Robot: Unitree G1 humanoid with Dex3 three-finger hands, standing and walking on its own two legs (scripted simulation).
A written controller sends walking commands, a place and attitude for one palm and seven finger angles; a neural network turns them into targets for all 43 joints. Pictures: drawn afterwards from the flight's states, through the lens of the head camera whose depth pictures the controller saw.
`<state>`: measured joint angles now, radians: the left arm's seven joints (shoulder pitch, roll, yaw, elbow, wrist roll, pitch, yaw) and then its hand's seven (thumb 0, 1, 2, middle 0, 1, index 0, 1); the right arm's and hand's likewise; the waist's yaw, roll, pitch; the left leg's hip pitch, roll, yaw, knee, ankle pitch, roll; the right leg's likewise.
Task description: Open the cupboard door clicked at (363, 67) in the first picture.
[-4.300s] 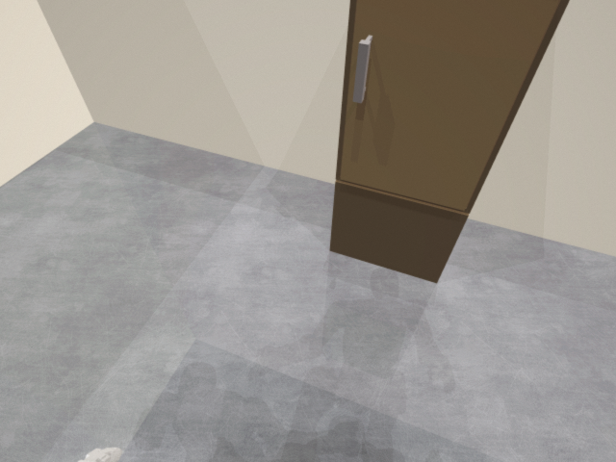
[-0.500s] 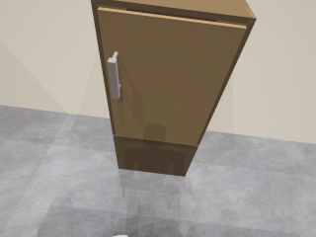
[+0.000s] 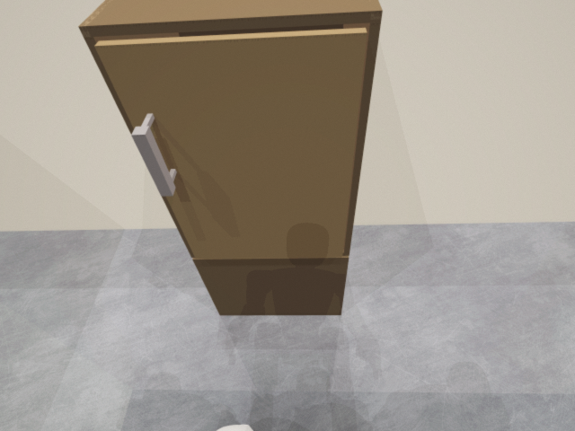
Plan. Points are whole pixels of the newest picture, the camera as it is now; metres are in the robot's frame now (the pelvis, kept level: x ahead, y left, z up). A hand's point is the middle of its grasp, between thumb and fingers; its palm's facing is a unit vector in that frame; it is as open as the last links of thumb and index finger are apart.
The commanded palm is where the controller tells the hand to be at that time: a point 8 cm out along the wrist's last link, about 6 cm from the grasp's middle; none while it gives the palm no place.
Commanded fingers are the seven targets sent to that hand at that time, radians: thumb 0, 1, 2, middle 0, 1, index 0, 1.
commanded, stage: come to a stop and stand still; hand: left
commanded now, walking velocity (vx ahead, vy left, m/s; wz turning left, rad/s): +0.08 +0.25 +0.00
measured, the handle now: (158, 156) +0.56 +0.27 +0.06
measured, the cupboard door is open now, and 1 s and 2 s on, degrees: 0 0 0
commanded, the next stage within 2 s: look again from close up in 0.74 s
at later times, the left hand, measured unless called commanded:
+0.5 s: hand out of the picture -0.03 +0.24 -0.17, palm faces +0.09 -0.97 -0.21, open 7.3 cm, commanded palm none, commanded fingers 0.00 0.90 0.90 -0.20 -0.30 -0.20 -0.30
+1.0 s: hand out of the picture -0.02 +0.24 -0.16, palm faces +0.00 -0.98 -0.22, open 7.3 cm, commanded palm none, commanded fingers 0.00 0.90 0.90 -0.20 -0.30 -0.20 -0.30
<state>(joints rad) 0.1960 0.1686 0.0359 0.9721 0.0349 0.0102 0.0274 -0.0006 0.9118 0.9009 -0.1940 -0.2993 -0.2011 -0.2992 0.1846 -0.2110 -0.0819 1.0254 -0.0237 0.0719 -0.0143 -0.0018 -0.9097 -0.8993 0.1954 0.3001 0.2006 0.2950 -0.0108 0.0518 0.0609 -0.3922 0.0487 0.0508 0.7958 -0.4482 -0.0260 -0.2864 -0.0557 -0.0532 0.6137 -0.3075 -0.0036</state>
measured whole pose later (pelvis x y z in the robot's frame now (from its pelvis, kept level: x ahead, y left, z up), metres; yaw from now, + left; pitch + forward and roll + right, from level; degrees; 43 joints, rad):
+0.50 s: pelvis -0.02 +0.05 +0.01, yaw +1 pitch +0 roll +0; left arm 0.29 0.22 0.05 1.08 0.03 0.06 0.03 0.00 0.91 0.90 -0.20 -0.30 -0.20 -0.30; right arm 0.24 -0.15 -0.02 1.04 -0.02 0.01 -0.03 0.00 -0.91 -0.90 0.19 0.30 0.20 0.29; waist 0.03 -0.06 0.02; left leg -0.17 0.01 0.05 0.46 -0.28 0.01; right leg -0.34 -0.07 -0.03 0.70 -0.39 0.02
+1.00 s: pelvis -0.02 +0.06 +0.01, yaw +1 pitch +0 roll +0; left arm 0.27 0.15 -0.02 1.10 0.02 -0.02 0.04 0.01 0.92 0.90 -0.20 -0.30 -0.20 -0.30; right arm 0.32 -0.15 0.01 1.07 -0.02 -0.02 -0.02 0.00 -0.91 -0.90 0.20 0.30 0.20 0.29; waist -0.01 0.02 0.03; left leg -0.20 0.00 0.06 0.51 -0.30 0.03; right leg -0.23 -0.04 -0.05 0.51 -0.28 0.01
